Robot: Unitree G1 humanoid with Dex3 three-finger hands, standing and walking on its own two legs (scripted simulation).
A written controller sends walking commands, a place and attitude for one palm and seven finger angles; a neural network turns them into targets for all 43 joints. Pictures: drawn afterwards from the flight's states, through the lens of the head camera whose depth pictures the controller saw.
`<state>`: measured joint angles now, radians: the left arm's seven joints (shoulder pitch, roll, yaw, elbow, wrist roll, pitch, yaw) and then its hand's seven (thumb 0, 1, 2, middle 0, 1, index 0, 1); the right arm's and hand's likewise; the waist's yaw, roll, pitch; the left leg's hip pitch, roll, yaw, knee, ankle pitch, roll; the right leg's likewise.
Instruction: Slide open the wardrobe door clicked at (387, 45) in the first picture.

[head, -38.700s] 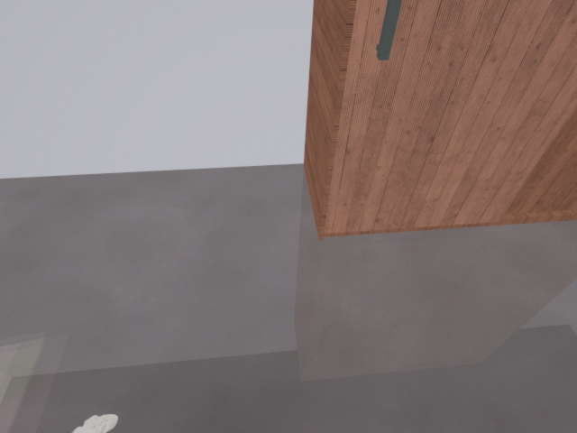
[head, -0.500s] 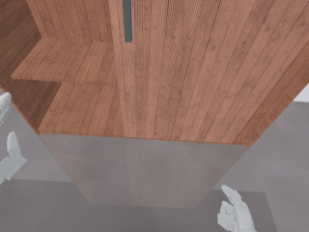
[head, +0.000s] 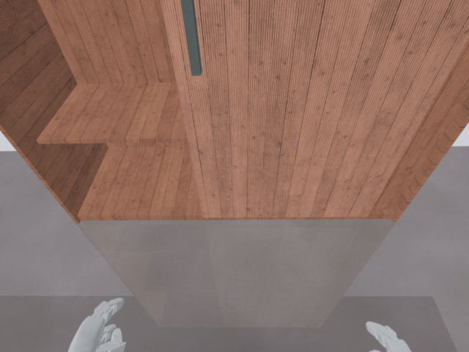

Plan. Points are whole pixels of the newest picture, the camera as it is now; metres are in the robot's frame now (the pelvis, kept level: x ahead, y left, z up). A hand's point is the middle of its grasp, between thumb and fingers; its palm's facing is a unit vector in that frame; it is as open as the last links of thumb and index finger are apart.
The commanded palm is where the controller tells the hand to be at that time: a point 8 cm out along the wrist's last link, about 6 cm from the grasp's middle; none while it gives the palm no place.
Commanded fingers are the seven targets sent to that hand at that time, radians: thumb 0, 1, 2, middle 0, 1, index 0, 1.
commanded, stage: let the arm hang, fingers relaxed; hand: left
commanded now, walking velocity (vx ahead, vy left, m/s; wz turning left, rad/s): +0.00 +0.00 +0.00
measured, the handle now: (190, 12) +0.81 +0.13 +0.23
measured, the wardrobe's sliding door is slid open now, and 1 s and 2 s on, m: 0.65 0.65 0.65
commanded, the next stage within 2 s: look to check the result in 0.90 s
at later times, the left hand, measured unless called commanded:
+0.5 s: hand out of the picture -0.01 +0.23 -0.15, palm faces -0.03 -0.95 -0.31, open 7.3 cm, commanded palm none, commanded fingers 0.00 0.90 0.90 -0.20 -0.30 -0.20 -0.30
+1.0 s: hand out of the picture +0.08 +0.22 -0.15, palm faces -0.06 -0.96 -0.28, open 7.4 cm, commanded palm none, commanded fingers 0.00 0.90 0.90 -0.20 -0.30 -0.20 -0.30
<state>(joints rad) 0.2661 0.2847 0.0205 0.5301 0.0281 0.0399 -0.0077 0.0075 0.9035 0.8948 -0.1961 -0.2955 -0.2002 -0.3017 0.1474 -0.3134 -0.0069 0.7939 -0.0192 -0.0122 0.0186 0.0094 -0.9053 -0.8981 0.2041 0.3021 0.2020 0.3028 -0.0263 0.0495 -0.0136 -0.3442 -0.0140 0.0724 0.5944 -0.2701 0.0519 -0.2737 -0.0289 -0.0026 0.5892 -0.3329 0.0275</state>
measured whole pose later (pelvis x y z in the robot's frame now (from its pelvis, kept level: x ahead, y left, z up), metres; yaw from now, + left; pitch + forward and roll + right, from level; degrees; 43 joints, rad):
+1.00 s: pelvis +0.00 -0.01 +0.02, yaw +0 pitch -1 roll +0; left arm 0.11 0.29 0.00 1.13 0.02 -0.01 -0.01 0.00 0.90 0.89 -0.20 -0.30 -0.20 -0.30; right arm 0.11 -0.32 -0.01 1.11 -0.02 0.00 0.00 0.00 -0.91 -0.90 0.20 0.30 0.20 0.30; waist -0.02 0.00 0.06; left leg -0.18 -0.01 0.07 0.34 -0.14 0.04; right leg -0.12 -0.02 0.00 0.33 -0.20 0.02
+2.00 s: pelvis +0.03 -0.04 +0.02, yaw -1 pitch -1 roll +0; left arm 0.10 0.31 0.00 1.12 0.01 -0.02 0.00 0.00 0.90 0.89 -0.20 -0.30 -0.21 -0.30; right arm 0.09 -0.33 0.00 1.12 -0.02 0.01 -0.01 0.00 -0.91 -0.90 0.20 0.30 0.20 0.30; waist -0.01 0.01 0.06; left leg -0.11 0.03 0.07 0.30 -0.17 -0.01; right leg -0.04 0.02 0.00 0.28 -0.22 -0.03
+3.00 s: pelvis +0.02 -0.04 +0.02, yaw -2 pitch -1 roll +0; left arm 0.09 0.32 0.00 1.13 0.01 -0.02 0.00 0.01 0.90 0.89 -0.20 -0.30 -0.20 -0.30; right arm 0.09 -0.33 0.00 1.12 -0.02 0.01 0.00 0.00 -0.91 -0.90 0.20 0.30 0.20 0.30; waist -0.02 0.01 0.06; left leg -0.11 0.03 0.08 0.29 -0.15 -0.01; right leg -0.05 0.03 0.01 0.27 -0.20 -0.03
